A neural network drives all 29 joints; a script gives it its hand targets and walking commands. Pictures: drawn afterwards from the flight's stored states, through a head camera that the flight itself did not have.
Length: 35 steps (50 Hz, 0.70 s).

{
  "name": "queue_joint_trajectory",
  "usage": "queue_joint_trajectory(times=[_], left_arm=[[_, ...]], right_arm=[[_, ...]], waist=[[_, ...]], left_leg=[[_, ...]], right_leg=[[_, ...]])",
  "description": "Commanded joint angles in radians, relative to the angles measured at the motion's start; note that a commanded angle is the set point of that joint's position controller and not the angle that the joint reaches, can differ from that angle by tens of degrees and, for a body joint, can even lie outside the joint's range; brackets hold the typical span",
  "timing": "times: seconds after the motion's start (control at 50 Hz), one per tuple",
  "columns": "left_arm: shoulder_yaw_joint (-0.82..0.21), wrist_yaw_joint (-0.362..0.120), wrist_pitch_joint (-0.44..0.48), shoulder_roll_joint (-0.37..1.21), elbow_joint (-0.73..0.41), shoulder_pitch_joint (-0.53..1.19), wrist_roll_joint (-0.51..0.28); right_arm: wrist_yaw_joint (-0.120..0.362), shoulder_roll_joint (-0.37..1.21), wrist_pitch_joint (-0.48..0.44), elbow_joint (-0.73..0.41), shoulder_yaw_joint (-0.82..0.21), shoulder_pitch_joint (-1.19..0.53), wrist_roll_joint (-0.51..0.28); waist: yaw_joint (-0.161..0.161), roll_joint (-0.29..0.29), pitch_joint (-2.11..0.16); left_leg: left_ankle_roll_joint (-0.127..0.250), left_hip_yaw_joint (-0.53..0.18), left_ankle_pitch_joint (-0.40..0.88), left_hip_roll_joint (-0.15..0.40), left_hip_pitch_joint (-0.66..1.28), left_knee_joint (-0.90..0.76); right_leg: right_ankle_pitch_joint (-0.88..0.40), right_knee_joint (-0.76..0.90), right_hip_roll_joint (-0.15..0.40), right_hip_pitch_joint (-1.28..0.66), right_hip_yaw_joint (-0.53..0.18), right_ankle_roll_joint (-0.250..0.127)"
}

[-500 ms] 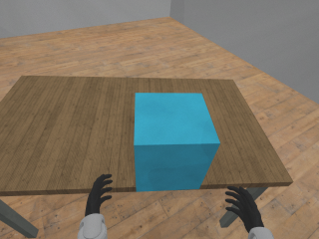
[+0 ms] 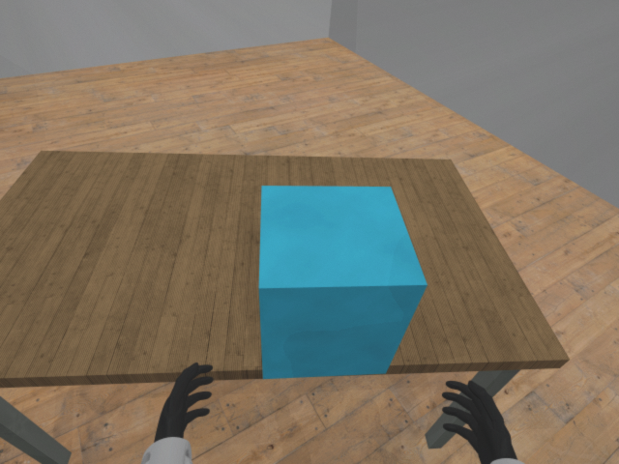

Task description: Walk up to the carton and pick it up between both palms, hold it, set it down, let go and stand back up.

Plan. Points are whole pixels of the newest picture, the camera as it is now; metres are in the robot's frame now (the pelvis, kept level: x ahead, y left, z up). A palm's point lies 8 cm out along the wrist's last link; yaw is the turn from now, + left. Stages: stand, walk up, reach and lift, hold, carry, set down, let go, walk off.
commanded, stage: set down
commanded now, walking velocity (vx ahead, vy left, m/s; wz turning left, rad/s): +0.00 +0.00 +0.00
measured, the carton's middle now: (326, 283) +0.42 +0.00 -0.02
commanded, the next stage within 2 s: let go in 1.36 s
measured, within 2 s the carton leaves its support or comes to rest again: neither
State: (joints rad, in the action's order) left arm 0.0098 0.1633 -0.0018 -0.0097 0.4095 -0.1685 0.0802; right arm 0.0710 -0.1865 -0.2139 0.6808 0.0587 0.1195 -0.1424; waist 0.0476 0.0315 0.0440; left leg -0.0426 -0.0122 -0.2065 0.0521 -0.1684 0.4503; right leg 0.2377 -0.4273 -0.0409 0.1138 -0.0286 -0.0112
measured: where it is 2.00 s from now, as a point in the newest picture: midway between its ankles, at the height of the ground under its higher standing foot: outside the picture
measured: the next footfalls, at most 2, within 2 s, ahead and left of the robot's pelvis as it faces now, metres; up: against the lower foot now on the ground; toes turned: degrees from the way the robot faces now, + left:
none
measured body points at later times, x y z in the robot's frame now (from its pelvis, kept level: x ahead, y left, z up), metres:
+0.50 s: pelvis +0.00 +0.00 +0.00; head +0.00 +0.03 +0.45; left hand +0.19 +0.20 -0.08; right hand +0.21 -0.23 -0.05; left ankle +0.03 +0.14 -0.74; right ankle +0.00 -0.11 -0.74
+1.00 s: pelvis +0.01 +0.00 +0.00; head +0.02 +0.03 +0.45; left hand +0.18 +0.20 -0.09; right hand +0.21 -0.23 -0.06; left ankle +0.03 +0.14 -0.74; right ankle +0.00 -0.11 -0.74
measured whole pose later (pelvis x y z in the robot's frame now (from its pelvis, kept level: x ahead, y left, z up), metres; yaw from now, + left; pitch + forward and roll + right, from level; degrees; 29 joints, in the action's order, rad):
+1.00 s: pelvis +0.01 +0.00 +0.00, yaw +0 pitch -3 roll -1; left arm 0.01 0.07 -0.08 -0.09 0.51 -0.17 0.08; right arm 0.02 -0.19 -0.16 0.68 0.06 0.12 -0.14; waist 0.05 0.04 0.07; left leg -0.04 -0.01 -0.22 0.05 -0.17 0.45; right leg 0.24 -0.41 -0.04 0.11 -0.03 -0.01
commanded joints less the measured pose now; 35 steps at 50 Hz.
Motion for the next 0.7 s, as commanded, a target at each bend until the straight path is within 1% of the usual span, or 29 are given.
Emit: queue_joint_trajectory(times=[0.0, 0.02, 0.04, 0.06, 0.08, 0.1, 0.12, 0.14, 0.2, 0.24, 0.28, 0.3, 0.32, 0.36, 0.38, 0.4, 0.42, 0.44, 0.46, 0.48, 0.5, 0.54, 0.56, 0.58, 0.6, 0.62, 0.64, 0.66, 0.68], left_arm=[[-0.025, -0.025, 0.030, -0.159, -0.186, 0.045, -0.101], [-0.017, -0.024, 0.033, -0.168, -0.191, 0.055, -0.103], [-0.014, -0.033, 0.022, -0.172, -0.155, 0.060, -0.105], [-0.007, -0.034, 0.025, -0.180, -0.179, 0.061, -0.108], [-0.012, -0.034, 0.020, -0.177, -0.169, 0.061, -0.108], [-0.012, -0.033, 0.023, -0.181, -0.186, 0.060, -0.107], [-0.012, -0.044, 0.007, -0.180, -0.118, 0.065, -0.100], [-0.002, -0.042, 0.008, -0.196, -0.151, 0.071, -0.105], [-0.006, -0.039, 0.015, -0.198, -0.206, 0.065, -0.115], [-0.004, -0.049, -0.012, -0.201, -0.119, 0.069, -0.094], [-0.003, -0.053, -0.009, -0.199, -0.147, 0.064, -0.100], [0.001, -0.046, -0.007, -0.203, -0.193, 0.075, -0.102], [0.000, -0.054, -0.018, -0.211, -0.133, 0.071, -0.100], [0.000, -0.052, -0.013, -0.216, -0.182, 0.070, -0.103], [0.002, -0.064, -0.028, -0.216, -0.106, 0.063, -0.096], [0.003, -0.065, -0.032, -0.219, -0.133, 0.078, -0.096], [0.006, -0.067, -0.033, -0.228, -0.132, 0.069, -0.098], [0.008, -0.067, -0.035, -0.223, -0.125, 0.063, -0.091], [0.016, -0.070, -0.037, -0.232, -0.141, 0.067, -0.092], [0.010, -0.077, -0.044, -0.227, -0.096, 0.064, -0.090], [0.023, -0.073, -0.038, -0.241, -0.144, 0.074, -0.090], [0.016, -0.077, -0.043, -0.228, -0.108, 0.044, -0.083], [0.018, -0.077, -0.036, -0.243, -0.141, 0.054, -0.089], [0.018, -0.080, -0.041, -0.238, -0.115, 0.061, -0.086], [0.017, -0.080, -0.037, -0.243, -0.135, 0.060, -0.086], [0.018, -0.086, -0.043, -0.246, -0.094, 0.045, -0.082], [0.024, -0.082, -0.037, -0.242, -0.120, 0.047, -0.078], [0.026, -0.085, -0.037, -0.244, -0.118, 0.047, -0.078], [0.021, -0.089, -0.043, -0.245, -0.090, 0.047, -0.073]], right_arm=[[-0.015, -0.154, -0.040, -0.275, -0.045, -0.044, 0.016], [-0.016, -0.147, -0.038, -0.288, -0.047, -0.053, 0.022], [-0.022, -0.146, -0.031, -0.279, -0.044, -0.051, 0.037], [-0.022, -0.136, -0.033, -0.293, -0.054, -0.050, 0.030], [-0.022, -0.139, -0.028, -0.268, -0.041, -0.049, 0.036], [-0.020, -0.139, -0.031, -0.287, -0.049, -0.051, 0.031], [-0.026, -0.127, -0.014, -0.225, -0.052, -0.044, 0.048], [-0.027, -0.125, -0.015, -0.258, -0.052, -0.049, 0.051], [-0.029, -0.136, -0.025, -0.301, -0.041, -0.039, 0.043], [-0.032, -0.119, -0.005, -0.213, -0.046, -0.042, 0.065], [-0.031, -0.117, -0.003, -0.242, -0.058, -0.025, 0.059], [-0.029, -0.126, -0.008, -0.259, -0.044, -0.036, 0.058], [-0.037, -0.123, 0.001, -0.221, -0.045, -0.040, 0.069], [-0.034, -0.126, -0.002, -0.256, -0.046, -0.035, 0.061], [-0.038, -0.119, 0.009, -0.199, -0.047, -0.027, 0.080], [-0.039, -0.123, 0.009, -0.212, -0.044, -0.037, 0.078], [-0.042, -0.115, 0.008, -0.222, -0.047, -0.027, 0.083], [-0.041, -0.120, 0.011, -0.192, -0.048, -0.023, 0.083], [-0.044, -0.124, 0.007, -0.211, -0.041, -0.036, 0.088], [-0.045, -0.119, 0.017, -0.168, -0.044, -0.028, 0.095], [-0.043, -0.119, 0.008, -0.212, -0.046, -0.038, 0.085], [-0.043, -0.122, 0.010, -0.171, -0.044, -0.009, 0.091], [-0.043, -0.124, 0.005, -0.199, -0.047, -0.022, 0.090], [-0.045, -0.119, 0.010, -0.166, -0.048, -0.025, 0.092], [-0.043, -0.130, 0.004, -0.182, -0.042, -0.028, 0.090], [-0.046, -0.121, 0.008, -0.156, -0.047, -0.017, 0.095], [-0.043, -0.126, 0.002, -0.164, -0.050, -0.019, 0.090], [-0.043, -0.135, -0.001, -0.162, -0.046, -0.025, 0.092], [-0.046, -0.130, 0.004, -0.125, -0.046, -0.021, 0.101]], waist=[[-0.008, 0.020, -0.085], [-0.003, 0.033, -0.093], [-0.017, 0.042, -0.069], [-0.003, 0.023, -0.088], [-0.012, 0.020, -0.077], [-0.009, 0.020, -0.093], [-0.021, 0.013, -0.049], [-0.007, 0.019, -0.073], [-0.012, 0.006, -0.110], [-0.013, -0.010, -0.057], [-0.013, -0.003, -0.073], [-0.010, -0.023, -0.088], [-0.017, -0.003, -0.070], [-0.010, -0.010, -0.104], [-0.026, 0.006, -0.050], [-0.018, -0.013, -0.069], [-0.020, -0.003, -0.073], [-0.025, -0.017, -0.064], [-0.020, -0.014, -0.070], [-0.032, 0.000, -0.051], [-0.012, -0.004, -0.090], [-0.031, -0.016, -0.070], [-0.018, -0.013, -0.097], [-0.030, -0.017, -0.078], [-0.026, -0.019, -0.093], [-0.028, -0.006, -0.091], [-0.022, -0.021, -0.098], [-0.019, -0.004, -0.107], [-0.033, -0.016, -0.086]], left_leg=[[0.019, 0.081, 0.124, -0.075, 0.164, -0.114], [0.025, 0.085, 0.111, -0.075, 0.162, -0.113], [0.026, 0.087, 0.106, -0.079, 0.154, -0.111], [0.026, 0.090, 0.114, -0.079, 0.160, -0.108], [0.025, 0.086, 0.110, -0.078, 0.161, -0.108], [0.027, 0.087, 0.117, -0.076, 0.166, -0.105], [0.028, 0.087, 0.088, -0.082, 0.158, -0.108], [0.028, 0.091, 0.093, -0.080, 0.166, -0.110], [0.029, 0.084, 0.120, -0.076, 0.169, -0.100], [0.026, 0.090, 0.084, -0.080, 0.159, -0.102], [0.027, 0.091, 0.097, -0.079, 0.167, -0.105], [0.024, 0.088, 0.113, -0.078, 0.174, -0.103], [0.026, 0.086, 0.095, -0.078, 0.166, -0.098], [0.024, 0.087, 0.118, -0.078, 0.178, -0.096], [0.024, 0.089, 0.098, -0.078, 0.171, -0.098], [0.024, 0.089, 0.103, -0.076, 0.178, -0.101], [0.025, 0.093, 0.103, -0.080, 0.176, -0.096], [0.023, 0.090, 0.116, -0.075, 0.182, -0.099], [0.023, 0.095, 0.120, -0.080, 0.179, -0.096], [0.021, 0.092, 0.112, -0.078, 0.183, -0.098], [0.024, 0.098, 0.132, -0.077, 0.183, -0.091], [0.018, 0.092, 0.146, -0.078, 0.188, -0.089], [0.019, 0.093, 0.153, -0.079, 0.188, -0.089], [0.017, 0.098, 0.149, -0.081, 0.183, -0.087], [0.015, 0.096, 0.158, -0.079, 0.192, -0.086], [0.021, 0.097, 0.149, -0.081, 0.183, -0.082], [0.016, 0.099, 0.172, -0.077, 0.189, -0.083], [0.016, 0.098, 0.174, -0.079, 0.192, -0.079], [0.016, 0.099, 0.168, -0.080, 0.193, -0.079]], right_leg=[[-0.075, 0.139, 0.021, 0.086, 0.004, -0.001], [-0.063, 0.137, 0.024, 0.090, 0.001, 0.002], [-0.057, 0.144, 0.029, 0.101, -0.002, 0.004], [-0.063, 0.138, 0.030, 0.088, -0.006, 0.005], [-0.054, 0.139, 0.033, 0.104, -0.006, 0.004], [-0.061, 0.136, 0.029, 0.096, 0.000, 0.001], [-0.035, 0.147, 0.037, 0.110, -0.007, 0.004], [-0.040, 0.143, 0.038, 0.099, -0.006, 0.006], [-0.070, 0.131, 0.033, 0.096, 0.000, 0.004], [-0.031, 0.145, 0.039, 0.110, -0.007, 0.005], [-0.044, 0.146, 0.036, 0.104, -0.002, 0.005], [-0.054, 0.139, 0.034, 0.107, 0.003, 0.005], [-0.039, 0.141, 0.037, 0.112, -0.001, 0.007], [-0.074, 0.136, 0.031, 0.092, 0.005, 0.006], [-0.055, 0.144, 0.034, 0.114, 0.003, 0.010], [-0.053, 0.144, 0.036, 0.110, 0.004, 0.005], [-0.062, 0.142, 0.036, 0.101, 0.005, 0.008], [-0.078, 0.142, 0.034, 0.108, 0.007, 0.007], [-0.087, 0.141, 0.034, 0.098, 0.011, 0.009], [-0.079, 0.146, 0.032, 0.114, 0.012, 0.008], [-0.099, 0.137, 0.033, 0.106, 0.012, 0.011], [-0.118, 0.140, 0.029, 0.106, 0.022, 0.009], [-0.130, 0.136, 0.027, 0.092, 0.021, 0.011], [-0.129, 0.140, 0.029, 0.103, 0.022, 0.013], [-0.140, 0.136, 0.027, 0.100, 0.022, 0.011], [-0.141, 0.136, 0.031, 0.098, 0.019, 0.012], [-0.163, 0.133, 0.027, 0.094, 0.025, 0.012], [-0.167, 0.132, 0.026, 0.095, 0.027, 0.016], [-0.163, 0.139, 0.027, 0.101, 0.025, 0.015]])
